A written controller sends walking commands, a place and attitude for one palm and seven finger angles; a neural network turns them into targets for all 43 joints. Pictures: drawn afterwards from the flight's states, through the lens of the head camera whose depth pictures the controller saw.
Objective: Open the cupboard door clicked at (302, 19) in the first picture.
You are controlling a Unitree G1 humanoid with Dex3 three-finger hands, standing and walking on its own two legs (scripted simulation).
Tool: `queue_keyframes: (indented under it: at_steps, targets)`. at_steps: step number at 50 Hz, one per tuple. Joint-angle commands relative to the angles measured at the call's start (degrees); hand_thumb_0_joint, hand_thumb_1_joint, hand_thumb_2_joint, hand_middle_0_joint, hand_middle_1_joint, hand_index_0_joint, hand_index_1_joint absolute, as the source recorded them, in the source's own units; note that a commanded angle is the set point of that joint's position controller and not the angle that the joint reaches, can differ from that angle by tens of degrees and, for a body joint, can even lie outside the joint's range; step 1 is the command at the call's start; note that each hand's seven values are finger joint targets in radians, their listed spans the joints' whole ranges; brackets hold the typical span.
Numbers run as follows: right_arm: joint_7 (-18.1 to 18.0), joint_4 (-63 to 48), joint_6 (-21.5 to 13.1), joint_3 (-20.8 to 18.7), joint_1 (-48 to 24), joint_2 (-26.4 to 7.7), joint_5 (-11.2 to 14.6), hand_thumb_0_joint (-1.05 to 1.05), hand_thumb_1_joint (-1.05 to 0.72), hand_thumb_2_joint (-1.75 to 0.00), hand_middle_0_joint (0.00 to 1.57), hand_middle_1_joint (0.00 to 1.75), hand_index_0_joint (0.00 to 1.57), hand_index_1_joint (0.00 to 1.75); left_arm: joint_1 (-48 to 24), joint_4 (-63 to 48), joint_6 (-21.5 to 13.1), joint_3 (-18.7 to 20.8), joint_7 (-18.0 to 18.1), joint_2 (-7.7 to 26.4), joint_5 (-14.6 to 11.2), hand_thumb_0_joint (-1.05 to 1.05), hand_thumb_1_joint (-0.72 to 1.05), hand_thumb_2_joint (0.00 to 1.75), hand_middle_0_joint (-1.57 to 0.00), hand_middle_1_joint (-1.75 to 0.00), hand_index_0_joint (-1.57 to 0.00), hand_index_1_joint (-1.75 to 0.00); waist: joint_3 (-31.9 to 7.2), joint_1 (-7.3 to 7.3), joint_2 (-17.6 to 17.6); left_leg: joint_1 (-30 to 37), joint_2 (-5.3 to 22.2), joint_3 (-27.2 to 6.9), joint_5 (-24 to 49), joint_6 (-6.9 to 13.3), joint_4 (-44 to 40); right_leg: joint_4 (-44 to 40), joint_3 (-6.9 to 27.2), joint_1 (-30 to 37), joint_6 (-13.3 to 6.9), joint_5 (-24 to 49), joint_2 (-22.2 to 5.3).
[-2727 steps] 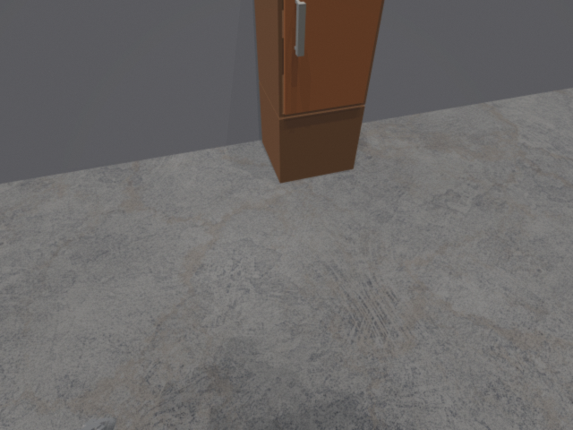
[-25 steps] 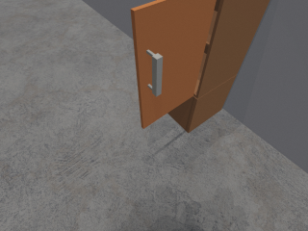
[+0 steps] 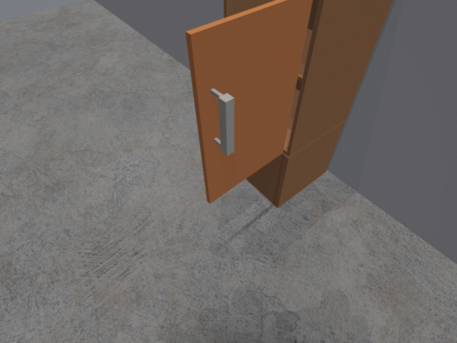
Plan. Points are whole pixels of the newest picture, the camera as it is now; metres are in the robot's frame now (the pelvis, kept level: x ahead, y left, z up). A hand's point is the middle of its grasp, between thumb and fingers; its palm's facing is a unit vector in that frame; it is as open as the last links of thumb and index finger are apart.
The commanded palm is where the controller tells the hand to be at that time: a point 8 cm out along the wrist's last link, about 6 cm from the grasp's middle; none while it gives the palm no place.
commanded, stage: let the arm hang, fingers relaxed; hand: left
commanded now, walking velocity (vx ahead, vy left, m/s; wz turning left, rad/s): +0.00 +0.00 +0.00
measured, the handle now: (221, 122) +0.62 +0.05 +0.01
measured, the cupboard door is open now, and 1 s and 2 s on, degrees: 92 92 92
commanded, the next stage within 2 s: look to check the result in 0.04 s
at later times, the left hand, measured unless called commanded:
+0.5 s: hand out of the picture +0.08 +0.23 -0.16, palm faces -0.01 -0.94 -0.33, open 7.4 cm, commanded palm none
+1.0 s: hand out of the picture +0.11 +0.22 -0.16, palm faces -0.02 -0.95 -0.31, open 7.4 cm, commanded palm none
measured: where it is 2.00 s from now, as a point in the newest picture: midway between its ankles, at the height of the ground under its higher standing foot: outside the picture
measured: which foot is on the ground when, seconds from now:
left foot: down 0.00-1.00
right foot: down 0.00-1.00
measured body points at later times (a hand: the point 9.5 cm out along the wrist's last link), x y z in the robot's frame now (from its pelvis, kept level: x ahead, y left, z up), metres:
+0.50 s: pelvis +0.02 -0.01 +0.00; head +0.05 -0.02 +0.45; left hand +0.09 +0.28 -0.13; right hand +0.08 -0.29 -0.15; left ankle +0.01 +0.12 -0.74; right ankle +0.02 -0.10 -0.74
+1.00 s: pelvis +0.04 -0.01 +0.00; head +0.06 -0.02 +0.45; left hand +0.11 +0.27 -0.13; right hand +0.09 -0.28 -0.15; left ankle +0.01 +0.12 -0.74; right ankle +0.02 -0.10 -0.74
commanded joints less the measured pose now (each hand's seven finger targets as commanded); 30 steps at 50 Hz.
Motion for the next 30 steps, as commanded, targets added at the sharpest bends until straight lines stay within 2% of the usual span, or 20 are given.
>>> queue_keyframes:
  at_steps: [1,6,8,14,16,30]
  targets:
    - [-0.3,-1.8,-0.9,-1.6,0.1,-8.9,0.1,0.0,-0.9,-0.9,0.2,0.3,0.2,0.3,0.6,-2.2,-0.8,1.9,0.7,11.3,-0.3,0.0,0.9,0.9,-0.2,-0.3,-0.2,-0.3,-2.9,0.17,-0.4,0.0,5.4,-5.2,4.7,1.6,-4.8,-5.9,6.9,1.6,-1.6,2.9,-6.4]
    - [-0.4,-1.9,-1.1,-1.6,-1.0,-10.5,0.2,0.0,-0.9,-0.9,0.2,0.3,0.2,0.3,-0.2,-2.1,-1.1,1.9,0.7,12.3,-0.3,0.0,0.9,0.9,-0.2,-0.3,-0.2,-0.3,-4.7,0.07,-0.1,1.5,6.0,-5.0,7.1,1.4,-5.0,-5.8,6.8,3.4,-1.6,7.1,-6.6]
    - [-0.5,-2.1,-1.1,-1.7,-1.5,-11.0,0.3,0.0,-0.9,-0.9,0.2,0.3,0.2,0.3,-0.2,-2.1,-1.2,2.0,0.7,12.8,-0.3,0.0,0.9,0.9,-0.2,-0.3,-0.2,-0.3,-4.8,0.17,-1.3,2.4,6.0,-5.0,8.0,1.5,-4.9,-6.0,6.6,3.5,-1.6,8.4,-6.5]
    - [-0.3,-1.9,-0.8,-1.5,-2.4,-11.9,0.3,0.0,-0.9,-0.9,0.2,0.3,0.2,0.3,-1.0,-1.6,-1.1,1.7,0.7,13.8,-0.4,0.0,0.9,0.9,-0.2,-0.3,-0.2,-0.3,-3.8,-0.01,-0.5,2.7,6.0,-4.8,6.8,1.3,-5.4,-7.3,6.9,3.2,-1.5,6.8,-6.8]
    - [-0.3,-1.9,-0.8,-1.4,-2.5,-12.3,0.3,0.0,-0.9,-0.9,0.2,0.3,0.2,0.3,-1.0,-1.5,-1.1,1.6,0.6,14.1,-0.5,0.0,0.9,0.9,-0.2,-0.3,-0.2,-0.3,-4.2,0.01,-1.3,3.0,6.1,-4.9,6.6,1.3,-5.5,-7.6,7.0,3.6,-1.5,6.7,-6.8]
    - [-0.4,-1.8,-0.9,-1.3,-3.1,-12.9,0.3,0.0,-0.9,-0.9,0.2,0.3,0.2,0.3,-1.3,-1.6,-1.2,1.5,0.8,14.6,-0.5,0.0,0.9,0.9,-0.2,-0.3,-0.2,-0.3,-5.4,0.01,-0.9,4.3,6.3,-4.5,9.1,1.1,-5.7,-7.4,7.2,5.3,-1.5,11.4,-6.8]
